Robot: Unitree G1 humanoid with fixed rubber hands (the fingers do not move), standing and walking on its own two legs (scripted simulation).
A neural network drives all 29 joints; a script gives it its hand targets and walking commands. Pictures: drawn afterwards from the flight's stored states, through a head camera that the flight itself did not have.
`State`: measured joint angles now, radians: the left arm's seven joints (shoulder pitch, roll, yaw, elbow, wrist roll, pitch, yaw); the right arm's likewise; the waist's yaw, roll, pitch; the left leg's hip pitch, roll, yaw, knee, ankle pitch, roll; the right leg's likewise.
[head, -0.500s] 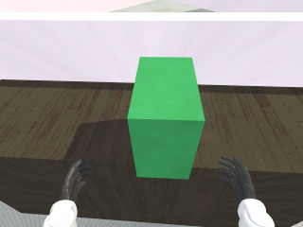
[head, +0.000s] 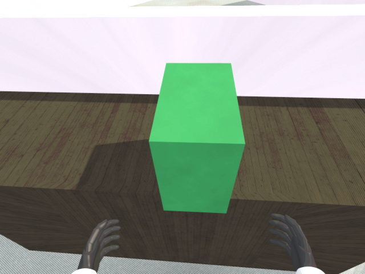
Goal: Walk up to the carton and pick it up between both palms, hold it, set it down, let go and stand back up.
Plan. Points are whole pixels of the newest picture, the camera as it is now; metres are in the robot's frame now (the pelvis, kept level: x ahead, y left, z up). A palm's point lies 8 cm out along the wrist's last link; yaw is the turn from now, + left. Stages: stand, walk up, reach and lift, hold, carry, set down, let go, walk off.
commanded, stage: set down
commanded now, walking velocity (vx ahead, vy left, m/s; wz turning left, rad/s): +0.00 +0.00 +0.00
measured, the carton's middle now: (196, 138) +0.43 +0.00 +0.06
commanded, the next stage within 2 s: let go in 0.92 s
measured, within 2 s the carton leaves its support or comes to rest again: neither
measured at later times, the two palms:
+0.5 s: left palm (92, 273) +0.16 +0.23 -0.06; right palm (297, 263) +0.18 -0.21 -0.06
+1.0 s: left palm out of the picture +0.14 +0.22 -0.08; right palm out of the picture +0.14 -0.23 -0.08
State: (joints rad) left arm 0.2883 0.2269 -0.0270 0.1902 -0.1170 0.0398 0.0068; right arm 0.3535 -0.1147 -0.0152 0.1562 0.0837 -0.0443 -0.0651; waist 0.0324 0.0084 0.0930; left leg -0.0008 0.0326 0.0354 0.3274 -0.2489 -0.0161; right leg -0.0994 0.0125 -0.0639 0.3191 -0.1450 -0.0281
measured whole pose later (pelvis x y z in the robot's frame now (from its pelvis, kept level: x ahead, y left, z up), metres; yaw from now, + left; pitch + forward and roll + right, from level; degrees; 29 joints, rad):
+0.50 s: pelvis +0.01 +0.00 +0.00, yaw +0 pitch -4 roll -1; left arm 0.25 0.20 0.01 0.34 -0.01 0.12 -0.02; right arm 0.24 -0.15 -0.03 0.49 0.01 -0.13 -0.02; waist 0.05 0.02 0.11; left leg 0.00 0.04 0.04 0.33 -0.26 -0.02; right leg -0.10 0.02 -0.06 0.32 -0.15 -0.03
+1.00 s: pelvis -0.01 -0.01 +0.00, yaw +0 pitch -7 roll +0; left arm 0.20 0.18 -0.01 0.48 0.00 0.17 0.01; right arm 0.20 -0.16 -0.05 0.68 -0.03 -0.16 0.02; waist 0.03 0.00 0.11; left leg 0.01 0.04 0.04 0.37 -0.26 -0.02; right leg -0.10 0.02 -0.06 0.37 -0.15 -0.04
